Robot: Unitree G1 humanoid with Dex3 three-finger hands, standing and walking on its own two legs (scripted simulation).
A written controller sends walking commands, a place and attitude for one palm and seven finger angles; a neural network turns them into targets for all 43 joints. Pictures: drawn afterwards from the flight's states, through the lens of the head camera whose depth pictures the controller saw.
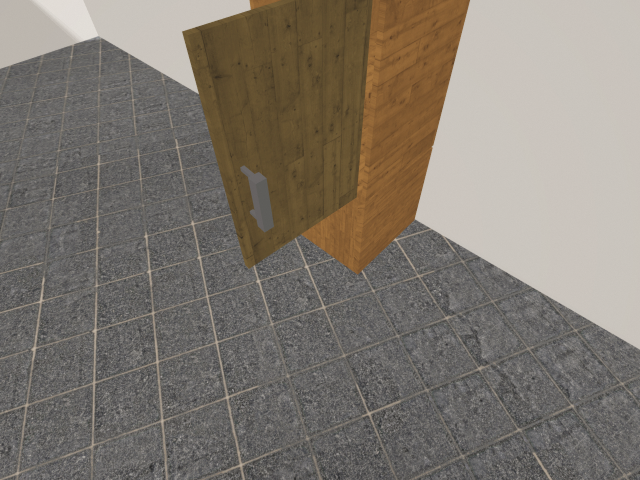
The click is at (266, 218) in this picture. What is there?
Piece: cupboard door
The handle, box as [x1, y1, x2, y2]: [240, 166, 273, 231]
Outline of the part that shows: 240,167 241,171 248,177 254,205 254,208 250,210 250,213 257,220 258,226 265,231 273,226 266,178 259,172 254,174 245,166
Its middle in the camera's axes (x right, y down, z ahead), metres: -0.14 -0.09 +0.84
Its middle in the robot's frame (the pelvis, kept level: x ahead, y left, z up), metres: +0.67 +0.18 -0.11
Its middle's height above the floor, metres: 0.68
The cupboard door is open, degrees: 85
